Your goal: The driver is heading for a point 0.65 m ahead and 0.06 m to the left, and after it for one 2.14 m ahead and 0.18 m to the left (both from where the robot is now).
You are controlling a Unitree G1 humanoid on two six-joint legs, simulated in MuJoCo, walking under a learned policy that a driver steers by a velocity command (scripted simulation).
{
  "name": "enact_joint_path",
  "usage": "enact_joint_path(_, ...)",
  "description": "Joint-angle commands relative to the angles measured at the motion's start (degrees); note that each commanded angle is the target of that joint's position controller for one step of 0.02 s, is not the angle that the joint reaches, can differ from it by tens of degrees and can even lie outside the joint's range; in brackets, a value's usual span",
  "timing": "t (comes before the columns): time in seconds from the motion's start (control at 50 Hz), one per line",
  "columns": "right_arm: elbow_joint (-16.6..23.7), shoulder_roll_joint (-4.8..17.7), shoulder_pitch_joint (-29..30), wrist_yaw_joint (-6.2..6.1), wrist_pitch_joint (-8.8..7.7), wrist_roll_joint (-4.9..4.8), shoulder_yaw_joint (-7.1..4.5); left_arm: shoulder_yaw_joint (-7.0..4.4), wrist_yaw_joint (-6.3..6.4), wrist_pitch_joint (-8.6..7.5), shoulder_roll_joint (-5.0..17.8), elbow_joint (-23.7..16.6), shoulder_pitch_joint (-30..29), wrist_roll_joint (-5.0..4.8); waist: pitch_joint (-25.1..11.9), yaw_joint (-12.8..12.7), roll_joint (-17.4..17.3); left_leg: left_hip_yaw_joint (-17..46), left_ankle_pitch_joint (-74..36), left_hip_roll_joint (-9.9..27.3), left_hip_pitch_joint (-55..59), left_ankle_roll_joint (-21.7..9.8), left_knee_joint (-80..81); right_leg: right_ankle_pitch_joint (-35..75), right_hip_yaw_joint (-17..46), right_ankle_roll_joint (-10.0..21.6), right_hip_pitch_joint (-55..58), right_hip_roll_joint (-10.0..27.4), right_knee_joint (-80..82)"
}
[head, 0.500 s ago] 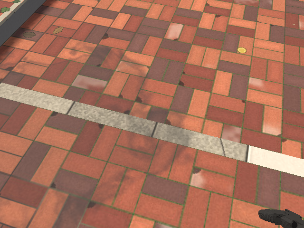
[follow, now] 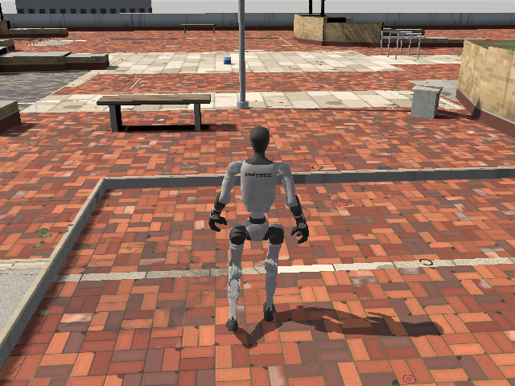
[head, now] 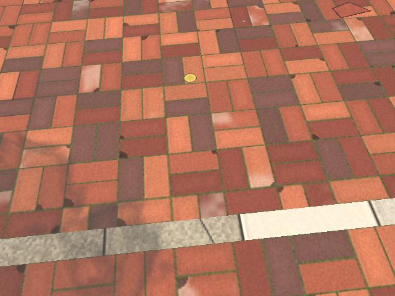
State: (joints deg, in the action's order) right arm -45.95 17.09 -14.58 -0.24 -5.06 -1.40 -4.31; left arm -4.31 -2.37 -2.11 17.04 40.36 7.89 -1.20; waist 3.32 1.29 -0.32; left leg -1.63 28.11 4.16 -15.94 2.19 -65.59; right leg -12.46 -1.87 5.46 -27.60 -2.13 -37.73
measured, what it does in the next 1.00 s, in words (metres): walks ahead: left foot, then right foot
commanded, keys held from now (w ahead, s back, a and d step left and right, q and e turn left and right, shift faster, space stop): w+e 0.20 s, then w+q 0.52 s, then q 0.28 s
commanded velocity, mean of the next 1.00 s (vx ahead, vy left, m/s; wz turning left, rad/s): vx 0.44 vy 0.00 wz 0.09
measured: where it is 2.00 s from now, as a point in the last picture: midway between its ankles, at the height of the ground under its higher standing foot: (198, 254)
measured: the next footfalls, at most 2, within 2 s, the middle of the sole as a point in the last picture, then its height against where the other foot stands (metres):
left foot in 0.44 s outside the picture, level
right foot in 0.90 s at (234, 218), level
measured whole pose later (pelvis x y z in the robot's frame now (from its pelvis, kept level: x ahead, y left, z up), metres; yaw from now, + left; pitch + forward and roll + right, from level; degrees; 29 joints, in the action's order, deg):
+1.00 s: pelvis +0.54 -0.01 +0.01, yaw +11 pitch +2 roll +0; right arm -41.2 18.3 -18.3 -1.5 0.5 -1.3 -3.8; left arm -2.2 0.1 -3.9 14.4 36.0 1.9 1.0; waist 2.4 3.7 -1.4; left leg 7.7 32.9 -4.9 -21.9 2.5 -65.7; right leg -6.0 0.8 0.6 -25.7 -1.3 -29.1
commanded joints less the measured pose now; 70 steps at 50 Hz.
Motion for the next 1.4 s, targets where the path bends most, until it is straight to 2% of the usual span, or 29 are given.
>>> enact_joint_path(0.02,7.20,6.83,5.01,-0.30,-3.55,0.87,-0.78,-2.25,0.61,-1.35,8.08,-1.99,8.41,0.10,-9.66,-4.26,2.48,6.20,-6.47,2.00,-29.30,-2.36,-5.38,0.91,30.81,12.16,30.47,16.21,21.05)
enact_joint_path(0.06,6.87,7.41,3.41,-0.24,-2.28,1.77,-1.43,-1.54,1.12,-1.33,6.36,-3.93,4.35,1.20,-7.84,-0.87,3.58,6.69,-9.73,3.30,-21.70,-1.90,-0.04,8.67,25.62,11.56,20.71,13.66,23.30)
enact_joint_path(0.1,7.17,5.77,3.78,-0.20,-1.21,2.17,-1.13,-1.81,1.71,-1.64,7.23,-3.88,4.91,0.89,-6.77,-0.26,2.45,5.51,-12.07,2.59,-20.32,-0.56,5.03,14.47,22.11,11.92,16.95,12.48,24.53)
enact_joint_path(0.2,9.65,2.54,13.54,0.38,-0.97,2.12,0.30,-2.32,3.15,-1.35,8.63,-2.33,9.31,0.05,-3.62,-3.53,3.76,4.56,-29.55,-1.14,-18.15,1.46,25.51,12.90,16.24,8.41,13.77,8.04,24.34)
enact_joint_path(0.34,11.23,3.91,19.58,2.70,-1.92,0.82,0.59,-1.88,2.94,-1.17,8.32,1.41,15.36,0.48,-0.97,-7.10,5.62,2.93,-29.59,-1.67,-20.40,-3.19,35.95,14.25,17.33,6.52,26.66,14.18,20.80)
enact_joint_path(0.38,11.08,4.76,17.41,2.97,-1.97,0.63,0.28,-2.07,3.08,-0.76,8.96,1.84,14.86,0.58,-1.32,-5.69,6.51,1.50,-24.14,-2.76,-18.40,-5.50,36.94,24.24,16.09,5.24,30.21,14.91,17.84)
enact_joint_path(0.42,8.08,7.48,6.22,2.77,-2.01,1.03,-1.31,-1.76,3.36,-0.41,8.78,1.25,12.55,0.74,-8.86,0.38,5.76,-0.73,-25.82,-5.69,-2.27,-8.87,38.39,43.55,10.88,2.83,29.31,11.11,4.88)
enact_joint_path(0.44,6.57,10.31,-3.12,2.67,-1.91,1.46,-2.02,-0.92,3.72,-0.43,7.28,-0.11,11.89,1.63,-16.48,4.24,1.60,8.83,-30.25,1.48,13.41,-12.72,36.55,35.01,8.29,0.91,20.56,8.42,-9.62)
enact_joint_path(0.46,5.66,14.99,-7.86,2.90,-1.53,1.67,-3.31,0.18,3.51,-1.46,3.48,-1.38,17.88,1.56,-22.09,2.02,-13.58,35.65,-21.25,13.05,32.95,-22.54,40.86,2.81,4.31,-4.49,-2.44,-1.57,-31.35)
enact_joint_path(0.48,5.14,10.73,-8.32,3.22,-1.25,-0.22,-2.20,0.39,3.01,-2.69,5.34,-1.61,16.26,1.64,-21.88,2.98,-13.98,46.97,-10.69,14.51,36.76,-22.90,47.63,-18.31,9.36,-4.72,-12.60,-1.77,-36.40)
enact_joint_path(0.5,5.85,8.20,-5.19,2.79,-0.81,-0.33,-1.44,-0.19,2.30,-3.57,7.81,-2.80,10.52,0.14,-13.43,3.56,-8.73,40.15,-7.45,13.45,30.67,-20.32,48.45,-14.63,10.07,-4.45,-17.44,1.45,-37.99)
enact_joint_path(0.54,7.13,6.89,-0.88,2.34,0.02,0.84,-0.91,-0.06,2.11,-4.66,7.00,-4.29,4.40,1.19,-5.42,1.65,-0.06,30.17,-16.55,9.18,16.90,-18.21,50.29,-8.22,7.91,-4.46,-15.73,4.99,-30.74)
enact_joint_path(0.62,7.54,6.62,0.19,1.39,0.12,0.86,-0.64,-0.01,2.63,-3.66,4.88,-4.72,5.67,2.31,-5.29,-1.73,-3.84,22.97,-29.38,5.11,7.57,-18.43,53.04,-5.06,6.14,-7.22,-8.90,6.46,-19.53)
enact_joint_path(0.72,5.88,8.91,-3.39,-0.17,1.02,0.04,-1.50,1.09,2.63,-3.72,2.21,-6.81,-4.23,1.98,-3.68,1.36,-4.02,17.41,-30.37,1.20,2.02,-15.26,52.54,11.89,5.17,-9.42,-4.06,3.64,-0.68)
enact_joint_path(0.8,4.32,8.93,-7.59,-1.08,3.03,-0.24,-1.78,0.60,1.84,-4.43,3.21,-8.08,-9.38,1.63,-4.45,2.83,-5.21,19.51,-38.02,0.39,4.51,-12.39,45.37,15.74,5.25,-8.67,1.06,-0.72,7.96)
enact_joint_path(0.86,5.78,8.38,-5.23,-1.76,4.20,-0.06,-1.90,-0.43,1.56,-4.79,5.03,-7.36,-6.53,1.59,-6.05,0.19,-7.04,24.44,-38.83,0.49,8.35,-10.01,38.18,12.98,6.71,-6.47,5.34,-1.08,12.60)
enact_joint_path(0.88,6.93,7.61,-2.94,-1.81,4.28,-0.12,-1.71,-0.84,1.82,-5.03,5.75,-6.57,-2.97,1.98,-7.80,-2.36,-6.76,23.65,-39.34,-1.53,7.30,-8.09,33.42,18.21,6.21,-4.93,11.31,0.36,16.49)
enact_joint_path(0.9,8.70,5.16,-2.04,-1.67,4.00,0.64,-0.94,-1.51,2.31,-5.15,8.60,-6.07,2.71,3.01,-14.31,-4.57,-3.46,21.25,-32.56,-4.28,1.84,-5.68,22.48,30.11,11.17,-1.36,24.46,8.17,13.94)
enact_joint_path(0.92,8.42,0.71,-11.20,-1.40,3.67,1.77,0.23,-1.70,2.91,-4.22,11.07,-6.26,5.92,3.88,-21.83,-1.24,11.00,14.86,7.54,-11.40,-12.12,-1.97,5.81,54.96,25.64,6.92,42.16,24.01,8.33)
enact_joint_path(0.94,8.13,5.41,-17.53,-0.99,3.61,0.50,0.19,-1.92,2.46,-2.85,10.23,-4.98,8.36,2.05,-28.80,-1.01,17.86,12.12,15.45,-9.23,-19.27,-0.55,-5.77,45.21,38.38,13.43,46.64,31.83,8.95)
enact_joint_path(0.98,8.49,10.34,-7.82,-1.52,5.43,-0.23,-1.66,-0.35,3.02,-1.17,4.43,-6.76,2.84,1.92,-16.98,-2.95,6.23,9.15,5.49,-5.03,-23.77,2.45,-10.72,28.86,26.18,8.86,34.70,23.56,13.26)
enact_joint_path(1.04,9.87,6.88,-5.48,-1.90,8.03,0.04,-1.52,-0.18,3.17,0.03,5.04,-5.80,-2.87,2.68,-7.64,0.14,7.60,5.71,0.01,-2.16,-17.21,3.39,-4.21,22.45,14.00,6.87,16.28,16.60,19.20)
enact_joint_path(1.1,10.89,4.34,-4.44,-1.84,8.16,0.55,-0.88,-0.93,3.36,-0.06,6.29,-4.50,-3.49,2.75,-8.68,0.21,8.65,3.63,-3.13,-1.45,-13.81,3.22,3.54,25.58,9.22,8.60,14.92,17.24,21.18)
enact_joint_path(1.28,13.38,5.00,0.19,0.57,8.24,1.26,-0.79,-1.69,2.95,1.66,9.38,-1.31,-3.65,-0.06,-9.16,0.24,7.42,-0.07,-13.67,-2.82,0.98,-2.52,31.40,11.57,4.18,5.55,14.37,18.52,17.70)
enact_joint_path(1.3,12.42,5.07,-1.48,0.54,8.01,1.65,-0.88,-1.00,2.75,1.76,7.68,-0.33,-2.68,-0.41,-9.08,0.96,6.15,-0.13,-17.17,-4.08,6.60,-3.97,37.80,8.35,3.20,3.23,11.74,16.68,14.82)
enact_joint_path(1.32,12.44,6.48,-2.30,0.19,7.82,2.12,-0.96,0.38,2.20,1.58,4.01,1.03,0.12,0.39,-9.41,0.56,0.83,6.10,-25.06,0.29,13.45,-5.78,44.00,1.24,0.11,-1.75,6.92,13.14,9.60)
enact_joint_path(1.34,14.16,10.39,-0.34,-0.80,7.86,2.69,-0.95,2.12,1.07,1.15,-0.19,0.24,3.31,3.69,-11.10,-3.38,-15.10,21.46,-42.67,14.97,18.81,-10.78,44.23,-19.64,-5.17,-8.07,-1.40,6.46,-3.47)
enact_joint_path(1.36,14.15,7.83,1.04,-0.46,6.96,4.39,0.01,0.96,1.78,1.58,3.18,0.11,0.05,2.47,-10.55,-0.04,-14.07,22.65,-35.36,17.93,7.74,-17.86,47.45,-23.83,1.05,-9.30,-0.67,6.12,-9.13)
enact_joint_path(1.4,12.50,6.21,5.32,0.23,5.05,4.24,0.29,-0.40,2.62,2.83,6.52,1.94,0.61,0.53,-6.39,-1.28,-9.84,14.78,-26.32,11.67,3.79,-14.78,48.66,-17.63,3.18,-9.50,0.55,6.33,-14.63)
